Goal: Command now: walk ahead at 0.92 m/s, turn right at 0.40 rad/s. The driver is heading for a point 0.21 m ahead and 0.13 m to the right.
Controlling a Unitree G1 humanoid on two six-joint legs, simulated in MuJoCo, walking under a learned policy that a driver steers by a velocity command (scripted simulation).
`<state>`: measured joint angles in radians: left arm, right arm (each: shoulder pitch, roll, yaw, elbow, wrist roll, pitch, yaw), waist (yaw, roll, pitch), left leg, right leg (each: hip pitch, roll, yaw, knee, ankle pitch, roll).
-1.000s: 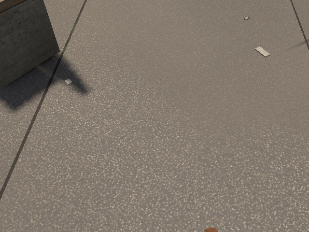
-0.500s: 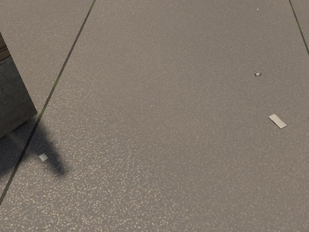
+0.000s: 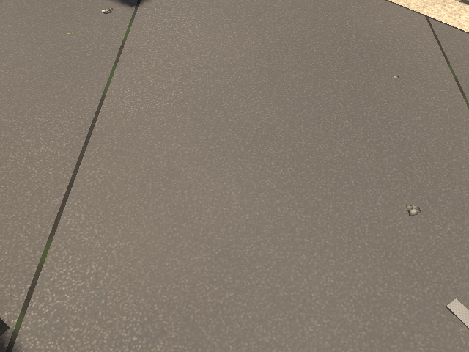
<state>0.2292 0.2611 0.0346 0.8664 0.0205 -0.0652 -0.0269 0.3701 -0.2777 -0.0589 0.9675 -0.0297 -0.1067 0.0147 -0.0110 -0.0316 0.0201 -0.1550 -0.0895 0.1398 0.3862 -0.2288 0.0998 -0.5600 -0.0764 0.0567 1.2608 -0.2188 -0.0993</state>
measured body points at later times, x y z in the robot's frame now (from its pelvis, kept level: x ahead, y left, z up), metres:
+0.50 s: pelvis +0.33 -0.01 +0.00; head +0.37 -0.02 +0.45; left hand +0.38 +0.23 -0.14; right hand +0.42 -0.26 -0.14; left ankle +0.39 +0.14 -0.70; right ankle +0.39 -0.07 -0.74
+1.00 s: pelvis +0.40 +0.04 +0.01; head +0.40 +0.04 +0.46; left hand +0.42 +0.27 -0.15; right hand +0.39 -0.19 -0.15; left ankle +0.42 +0.13 -0.74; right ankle +0.39 -0.07 -0.74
